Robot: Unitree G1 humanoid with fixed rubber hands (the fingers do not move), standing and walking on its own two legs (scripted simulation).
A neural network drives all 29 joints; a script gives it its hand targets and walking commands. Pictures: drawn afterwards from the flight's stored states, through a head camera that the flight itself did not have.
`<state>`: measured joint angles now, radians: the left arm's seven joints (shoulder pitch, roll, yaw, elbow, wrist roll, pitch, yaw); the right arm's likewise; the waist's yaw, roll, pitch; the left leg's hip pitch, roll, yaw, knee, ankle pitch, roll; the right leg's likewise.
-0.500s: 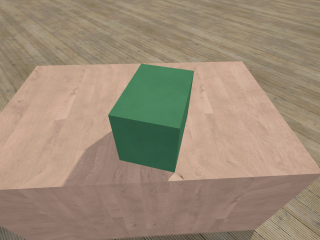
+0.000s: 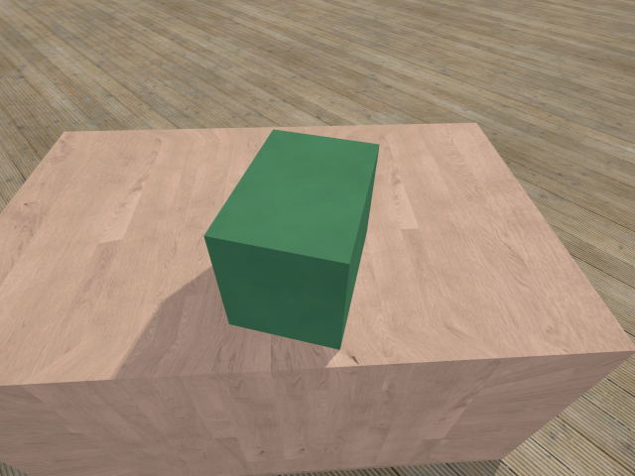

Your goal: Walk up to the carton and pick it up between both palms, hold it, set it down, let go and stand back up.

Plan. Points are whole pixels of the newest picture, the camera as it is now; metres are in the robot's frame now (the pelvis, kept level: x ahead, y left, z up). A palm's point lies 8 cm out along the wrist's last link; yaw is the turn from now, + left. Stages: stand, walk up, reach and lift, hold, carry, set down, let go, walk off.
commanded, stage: stand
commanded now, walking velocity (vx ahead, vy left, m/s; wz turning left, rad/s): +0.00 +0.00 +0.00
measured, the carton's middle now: (304, 233) +0.53 +0.03 -0.01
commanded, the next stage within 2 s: none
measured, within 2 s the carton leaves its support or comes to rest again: neither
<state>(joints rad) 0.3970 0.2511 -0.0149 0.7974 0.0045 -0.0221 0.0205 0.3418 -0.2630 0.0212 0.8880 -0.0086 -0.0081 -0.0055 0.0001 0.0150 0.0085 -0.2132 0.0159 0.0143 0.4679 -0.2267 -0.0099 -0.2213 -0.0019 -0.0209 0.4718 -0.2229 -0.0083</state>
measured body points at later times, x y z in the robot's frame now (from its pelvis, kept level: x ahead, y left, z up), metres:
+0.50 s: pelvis +0.00 +0.00 +0.00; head +0.00 +0.00 +0.45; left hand +0.03 +0.26 -0.13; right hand +0.02 -0.25 -0.14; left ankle +0.02 +0.13 -0.74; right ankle +0.02 -0.11 -0.74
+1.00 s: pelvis +0.00 +0.01 +0.00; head +0.01 +0.00 +0.45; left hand +0.01 +0.26 -0.14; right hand +0.01 -0.24 -0.15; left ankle +0.02 +0.13 -0.74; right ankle +0.02 -0.11 -0.74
